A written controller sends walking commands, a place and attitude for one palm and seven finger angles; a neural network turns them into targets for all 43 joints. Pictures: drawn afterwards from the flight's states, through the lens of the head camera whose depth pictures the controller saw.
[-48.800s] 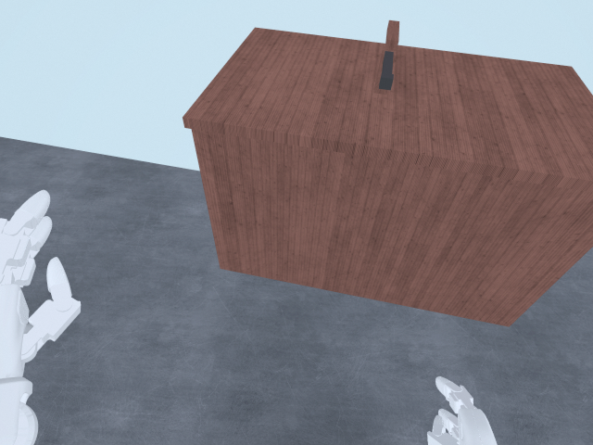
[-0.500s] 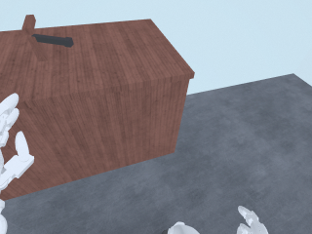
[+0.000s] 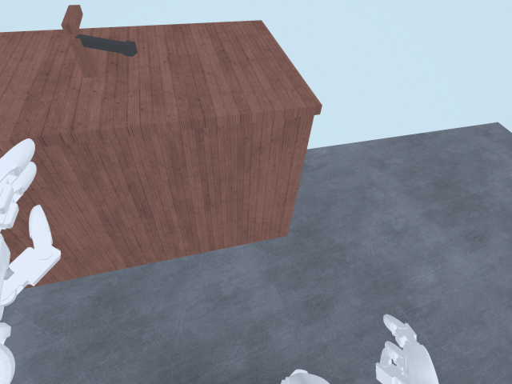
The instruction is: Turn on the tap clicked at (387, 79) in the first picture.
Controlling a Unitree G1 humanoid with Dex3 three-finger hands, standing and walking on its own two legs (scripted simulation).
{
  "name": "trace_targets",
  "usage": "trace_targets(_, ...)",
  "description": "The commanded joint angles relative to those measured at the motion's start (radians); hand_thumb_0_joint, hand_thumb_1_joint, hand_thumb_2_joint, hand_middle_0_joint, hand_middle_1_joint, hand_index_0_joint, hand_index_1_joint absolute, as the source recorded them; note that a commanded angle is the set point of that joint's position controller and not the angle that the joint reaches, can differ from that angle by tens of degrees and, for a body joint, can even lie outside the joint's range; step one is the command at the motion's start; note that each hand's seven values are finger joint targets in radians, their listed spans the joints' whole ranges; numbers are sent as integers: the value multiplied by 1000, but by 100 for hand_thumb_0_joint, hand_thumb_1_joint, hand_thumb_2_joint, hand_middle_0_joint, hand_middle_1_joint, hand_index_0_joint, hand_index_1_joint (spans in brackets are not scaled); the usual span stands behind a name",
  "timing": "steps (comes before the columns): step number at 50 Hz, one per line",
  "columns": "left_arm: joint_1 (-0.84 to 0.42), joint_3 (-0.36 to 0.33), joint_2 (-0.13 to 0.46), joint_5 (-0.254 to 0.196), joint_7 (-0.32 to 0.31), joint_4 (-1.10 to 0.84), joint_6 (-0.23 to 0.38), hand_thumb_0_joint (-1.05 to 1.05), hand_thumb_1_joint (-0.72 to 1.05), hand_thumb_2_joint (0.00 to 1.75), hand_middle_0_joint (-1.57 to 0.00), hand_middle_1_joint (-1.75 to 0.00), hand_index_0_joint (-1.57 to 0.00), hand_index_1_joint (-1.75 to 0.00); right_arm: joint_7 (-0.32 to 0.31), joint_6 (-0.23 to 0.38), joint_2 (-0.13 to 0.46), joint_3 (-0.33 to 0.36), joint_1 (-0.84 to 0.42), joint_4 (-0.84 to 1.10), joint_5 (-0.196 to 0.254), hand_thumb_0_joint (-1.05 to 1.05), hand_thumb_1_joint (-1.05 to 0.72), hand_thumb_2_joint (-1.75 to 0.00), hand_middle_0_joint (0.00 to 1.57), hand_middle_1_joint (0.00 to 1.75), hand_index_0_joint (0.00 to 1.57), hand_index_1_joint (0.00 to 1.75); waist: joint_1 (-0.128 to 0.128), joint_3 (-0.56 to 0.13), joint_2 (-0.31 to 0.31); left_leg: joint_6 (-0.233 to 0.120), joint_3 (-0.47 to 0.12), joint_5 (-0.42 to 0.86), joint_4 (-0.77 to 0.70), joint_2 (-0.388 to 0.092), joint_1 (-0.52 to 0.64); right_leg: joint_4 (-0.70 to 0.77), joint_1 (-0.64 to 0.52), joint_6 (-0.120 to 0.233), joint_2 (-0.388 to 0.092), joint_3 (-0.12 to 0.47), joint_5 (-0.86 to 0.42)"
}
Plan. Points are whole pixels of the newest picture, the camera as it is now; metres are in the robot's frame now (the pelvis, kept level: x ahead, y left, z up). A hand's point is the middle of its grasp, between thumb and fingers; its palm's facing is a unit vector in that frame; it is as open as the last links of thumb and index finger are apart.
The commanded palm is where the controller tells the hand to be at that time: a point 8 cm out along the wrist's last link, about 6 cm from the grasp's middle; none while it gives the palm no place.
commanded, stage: stop stepping back and stand still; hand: left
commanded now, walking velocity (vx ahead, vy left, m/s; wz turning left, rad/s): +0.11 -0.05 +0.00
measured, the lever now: (129, 48) +0.86 +0.38 +0.11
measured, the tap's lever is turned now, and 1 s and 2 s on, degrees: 61 61 61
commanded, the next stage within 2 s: stand and check the lever's angle in 0.12 s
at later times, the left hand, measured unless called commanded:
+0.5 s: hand (74, 229) +0.24 +0.22 +0.19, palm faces +0.42 -0.82 -0.40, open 7.4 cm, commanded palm +0.18 +0.26 +0.20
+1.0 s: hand (99, 200) +0.29 +0.22 +0.18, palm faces +0.39 -0.84 -0.37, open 7.4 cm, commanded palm +0.23 +0.26 +0.20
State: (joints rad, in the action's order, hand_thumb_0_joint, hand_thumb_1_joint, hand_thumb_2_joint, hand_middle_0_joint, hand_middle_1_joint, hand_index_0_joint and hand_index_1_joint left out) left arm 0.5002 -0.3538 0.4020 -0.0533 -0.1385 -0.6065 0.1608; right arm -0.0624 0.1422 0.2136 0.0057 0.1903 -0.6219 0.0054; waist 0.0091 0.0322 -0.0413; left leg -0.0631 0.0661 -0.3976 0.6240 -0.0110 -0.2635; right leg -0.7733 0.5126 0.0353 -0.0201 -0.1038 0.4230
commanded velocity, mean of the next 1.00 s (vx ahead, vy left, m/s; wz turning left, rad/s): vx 0.08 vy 0.03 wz -0.05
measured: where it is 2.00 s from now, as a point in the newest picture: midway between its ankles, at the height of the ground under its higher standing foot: (235, 367)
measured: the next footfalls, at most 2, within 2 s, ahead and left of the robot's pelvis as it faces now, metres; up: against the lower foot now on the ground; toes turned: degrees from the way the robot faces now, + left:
right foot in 0.22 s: +0.10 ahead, -0.13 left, +0.00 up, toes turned +0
right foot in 1.42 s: +0.31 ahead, -0.10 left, +0.00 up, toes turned -7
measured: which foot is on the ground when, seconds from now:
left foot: down 0.00-1.00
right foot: up 0.00-0.20, down 0.22-1.00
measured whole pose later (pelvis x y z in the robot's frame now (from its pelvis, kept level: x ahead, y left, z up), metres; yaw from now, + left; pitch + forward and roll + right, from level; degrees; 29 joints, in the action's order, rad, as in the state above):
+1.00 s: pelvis +0.07 -0.02 +0.01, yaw +0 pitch +0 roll -1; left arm 0.49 -0.33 0.35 -0.06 -0.16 -0.50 0.14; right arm -0.06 0.06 0.22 0.01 0.18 -0.58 0.02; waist 0.02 0.01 0.04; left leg -0.02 0.04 -0.36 0.59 -0.05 -0.23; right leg -0.51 0.22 0.03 0.04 -0.02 0.29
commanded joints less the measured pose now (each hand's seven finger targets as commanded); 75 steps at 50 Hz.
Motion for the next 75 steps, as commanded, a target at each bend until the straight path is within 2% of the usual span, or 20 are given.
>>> trace_targets(1,-128,-167,165,30,-42,-11,71,0,90,90,-20,-30,-20,-30,-1,69,108,45,1,98,14,0,-90,-90,20,30,20,30,28,-50,259,-190,-455,-170,-425,-312,75,-524,221,-29,-4,141,22)
trace_targets(4,-43,-95,82,4,-22,79,41,0,90,90,-20,-30,-20,-30,5,43,108,44,-26,117,36,0,-90,-90,20,30,20,30,13,21,104,-141,-309,-69,-378,-262,12,-242,121,-34,-53,112,-45)
trace_targets(9,-83,-45,68,5,-13,-17,28,0,90,90,-20,-30,-20,-30,-10,20,126,28,-61,161,14,0,-90,-90,20,30,20,30,-7,-37,197,-54,-153,-157,-247,-160,-117,293,-355,-37,33,-16,-89)
trace_targets(10,-110,-36,82,18,-13,-40,28,0,90,90,-20,-30,-20,-30,-10,20,116,26,-72,155,7,0,-90,-90,20,30,20,30,-6,-39,121,-34,-100,-131,-89,-107,-190,360,-439,-16,-7,63,-115)
trace_targets(12,-184,-73,158,18,-13,-112,31,0,90,90,-20,-30,-20,-30,-4,20,100,36,-95,161,17,0,-90,-90,20,30,20,30,-9,-67,-237,23,-46,-93,371,20,-331,573,-447,124,-323,586,-90)
trace_targets(19,-65,-142,159,-3,-49,-221,55,0,90,90,-20,-30,-20,-30,-9,8,87,36,-91,134,7,0,-90,-90,20,30,20,30,18,-112,86,34,-46,106,-127,-28,144,345,-175,67,-162,193,-29)
trace_targets(21,-55,-129,131,-6,-53,-250,67,0,90,90,-20,-30,-20,-30,-15,8,129,45,-110,168,8,0,-90,-90,20,30,20,30,-6,-78,403,-41,-385,55,-353,-234,129,87,-100,-21,4,72,5)
trace_targets(26,-50,-118,113,9,-39,-55,54,0,90,90,-20,-30,-20,-30,-5,25,105,34,-71,135,22,0,-90,-90,20,30,20,30,-7,-61,141,-24,-213,335,-191,-169,32,376,-312,-38,5,87,-221)
trace_targets(29,-46,-76,83,-1,-18,-20,52,0,90,90,-20,-30,-20,-30,9,18,106,46,-79,155,23,0,-90,-90,20,30,20,30,21,-105,-92,51,-78,174,-49,-40,-27,447,-382,36,-149,316,-435)
trace_targets(41,-90,-97,120,-1,-43,-128,45,0,90,90,-20,-30,-20,-30,-13,-10,108,42,-114,183,16,0,-90,-90,20,30,20,30,-7,-186,142,34,-90,458,-183,-132,181,308,-361,-1,-29,174,-464)
trace_targets(50,-64,-110,141,-6,-41,-58,24,0,90,90,-20,-30,-20,-30,-5,-48,100,42,-104,185,30,0,-90,-90,20,30,20,30,-6,-68,-109,33,-12,2,70,-20,-200,474,-474,148,-253,461,-129)
trace_targets(53,-111,-103,137,-10,-37,-88,36,0,90,90,-20,-30,-20,-30,-4,-51,111,42,-87,170,23,0,-90,-90,20,30,20,30,17,-75,16,14,-44,90,-115,-46,40,302,-300,102,-197,316,-205)
trace_targets(55,-93,-92,119,-10,-35,-123,45,0,90,90,-20,-30,-20,-30,-13,-47,139,46,-97,182,17,0,-90,-90,20,30,20,30,21,-80,311,-61,-302,156,-278,-197,284,10,-19,0,-6,94,-93)
trace_targets(57,-167,-80,132,20,-46,-152,44,0,90,90,-20,-30,-20,-30,-13,-16,100,31,-71,161,12,0,-90,-90,20,30,20,30,41,-42,348,-144,-489,235,-363,-306,353,-276,202,-21,6,90,136)
trace_targets(60,-200,-52,123,20,-42,-123,38,0,90,90,-20,-30,-20,-30,-2,28,108,37,-39,119,22,0,-90,-90,20,30,20,30,25,-44,155,-159,-368,405,-312,-275,403,-210,243,-31,-55,84,78)
trace_targets(68,-35,-112,124,14,-23,-1,57,0,90,90,-20,-30,-20,-30,-1,48,118,36,-66,121,-4,0,-90,-90,20,30,20,30,-23,-31,174,-78,-107,348,-279,-162,71,193,-277,-24,4,-63,-173)
trace_targets(70,-5,-123,133,14,-20,55,57,0,90,90,-20,-30,-20,-30,-5,29,107,40,-90,124,-9,0,-90,-90,20,30,20,30,-49,-110,-38,-48,-37,285,103,-90,-126,305,-590,32,-64,74,-198)
trace_targets(71,-47,-131,147,9,-15,41,59,0,90,90,-20,-30,-20,-30,4,16,94,48,-89,132,-3,0,-90,-90,20,30,20,30,-31,-147,-252,-12,24,91,403,6,-302,399,-680,116,-277,468,-111)
trace_targets(72,-86,-153,159,-11,1,-3,74,0,90,90,-20,-30,-20,-30,16,12,116,61,-100,152,6,0,-90,-90,20,30,20,30,-14,-138,-253,16,-72,-51,620,35,-407,527,-611,169,-404,766,-77)
trace_targets(75,-103,-170,181,5,21,-94,95,0,90,90,-20,-30,-20,-30,44,-13,114,67,-42,114,9,0,-90,-90,20,30,20,30,0,-102,-29,38,-169,-45,584,-90,-329,497,-371,194,-383,576,6)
